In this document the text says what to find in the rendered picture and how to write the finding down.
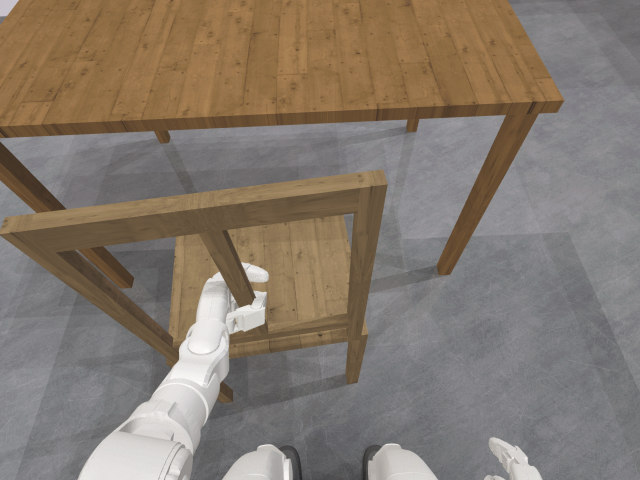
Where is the robot thigh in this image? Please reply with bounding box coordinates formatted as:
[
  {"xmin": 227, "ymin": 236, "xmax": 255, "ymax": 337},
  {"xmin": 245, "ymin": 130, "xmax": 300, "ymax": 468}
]
[
  {"xmin": 222, "ymin": 449, "xmax": 293, "ymax": 480},
  {"xmin": 368, "ymin": 449, "xmax": 438, "ymax": 480}
]

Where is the chair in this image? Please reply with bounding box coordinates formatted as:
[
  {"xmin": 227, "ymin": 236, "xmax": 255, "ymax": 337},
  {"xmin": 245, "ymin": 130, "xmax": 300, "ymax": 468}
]
[{"xmin": 0, "ymin": 169, "xmax": 388, "ymax": 403}]

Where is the left robot forearm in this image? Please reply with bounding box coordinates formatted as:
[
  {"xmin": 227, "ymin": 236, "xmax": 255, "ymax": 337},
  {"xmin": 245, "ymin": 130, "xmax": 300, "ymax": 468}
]
[{"xmin": 78, "ymin": 320, "xmax": 229, "ymax": 480}]

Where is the right robot thigh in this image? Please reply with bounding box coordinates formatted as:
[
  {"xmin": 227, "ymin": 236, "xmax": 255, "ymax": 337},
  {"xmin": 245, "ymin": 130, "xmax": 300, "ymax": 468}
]
[{"xmin": 368, "ymin": 449, "xmax": 438, "ymax": 480}]

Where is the left robot thigh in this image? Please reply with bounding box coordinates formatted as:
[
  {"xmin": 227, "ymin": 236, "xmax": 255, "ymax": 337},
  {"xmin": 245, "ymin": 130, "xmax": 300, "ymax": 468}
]
[{"xmin": 222, "ymin": 449, "xmax": 293, "ymax": 480}]

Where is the robot left hand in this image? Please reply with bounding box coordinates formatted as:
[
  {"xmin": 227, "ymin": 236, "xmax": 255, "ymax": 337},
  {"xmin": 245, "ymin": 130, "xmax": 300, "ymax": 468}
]
[{"xmin": 196, "ymin": 262, "xmax": 269, "ymax": 335}]

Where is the table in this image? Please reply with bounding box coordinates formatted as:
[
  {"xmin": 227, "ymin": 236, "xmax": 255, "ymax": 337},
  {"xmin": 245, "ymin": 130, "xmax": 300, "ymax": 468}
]
[{"xmin": 0, "ymin": 0, "xmax": 564, "ymax": 289}]

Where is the left robot upper arm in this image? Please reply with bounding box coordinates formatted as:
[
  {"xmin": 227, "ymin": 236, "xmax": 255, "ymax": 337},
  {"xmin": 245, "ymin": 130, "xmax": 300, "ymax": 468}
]
[{"xmin": 83, "ymin": 431, "xmax": 193, "ymax": 480}]

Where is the robot right hand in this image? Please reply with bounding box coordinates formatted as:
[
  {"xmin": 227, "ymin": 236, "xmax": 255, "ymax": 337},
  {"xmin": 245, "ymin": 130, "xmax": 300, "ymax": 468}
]
[{"xmin": 484, "ymin": 437, "xmax": 543, "ymax": 480}]

